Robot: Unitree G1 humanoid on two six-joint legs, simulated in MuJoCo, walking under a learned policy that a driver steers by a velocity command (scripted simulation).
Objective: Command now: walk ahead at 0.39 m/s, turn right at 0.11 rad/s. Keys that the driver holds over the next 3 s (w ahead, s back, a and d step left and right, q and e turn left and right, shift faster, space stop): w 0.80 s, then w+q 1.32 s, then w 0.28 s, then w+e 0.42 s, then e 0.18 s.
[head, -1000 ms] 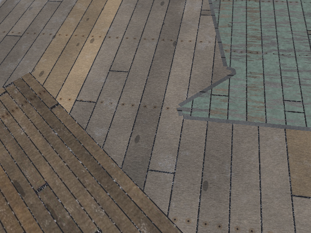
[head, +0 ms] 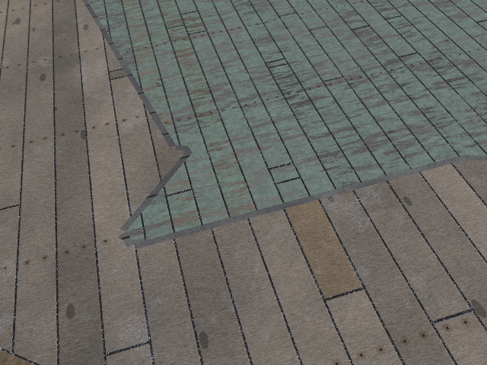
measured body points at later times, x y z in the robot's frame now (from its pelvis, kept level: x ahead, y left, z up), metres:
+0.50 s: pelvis +0.27 +0.06 -0.01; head +0.29 +0.07 +0.44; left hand +0.40 +0.33 -0.11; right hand +0.33 -0.22 -0.12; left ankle +0.28 +0.15 -0.75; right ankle +0.29 -0.10 -0.67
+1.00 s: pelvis +0.56 +0.00 -0.01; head +0.59 -0.01 +0.44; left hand +0.64 +0.27 -0.11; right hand +0.68 -0.28 -0.13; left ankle +0.55 +0.15 -0.67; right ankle +0.58 -0.09 -0.75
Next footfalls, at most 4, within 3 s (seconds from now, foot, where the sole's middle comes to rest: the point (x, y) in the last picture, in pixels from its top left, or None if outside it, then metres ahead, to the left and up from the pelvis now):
0.26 left None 0.32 0.15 -0.79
0.78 right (313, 323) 0.62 -0.09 -0.79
1.34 left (224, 245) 0.89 0.17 -0.79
1.84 right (242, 167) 1.24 0.13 -0.79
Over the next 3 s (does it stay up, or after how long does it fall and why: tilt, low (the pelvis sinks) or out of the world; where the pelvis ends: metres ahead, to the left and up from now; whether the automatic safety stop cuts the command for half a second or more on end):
stays up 1.50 0.55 -0.03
